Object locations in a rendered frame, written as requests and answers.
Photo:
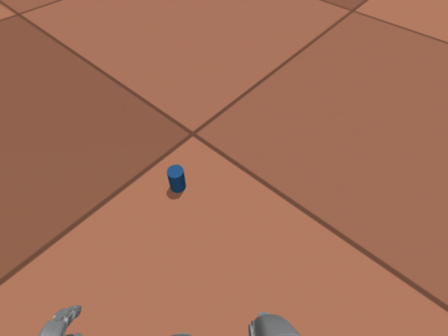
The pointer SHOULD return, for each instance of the can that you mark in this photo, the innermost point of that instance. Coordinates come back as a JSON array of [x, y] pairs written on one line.
[[176, 178]]

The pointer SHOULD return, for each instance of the left robot hand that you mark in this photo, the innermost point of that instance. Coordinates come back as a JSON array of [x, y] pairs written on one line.
[[61, 320]]

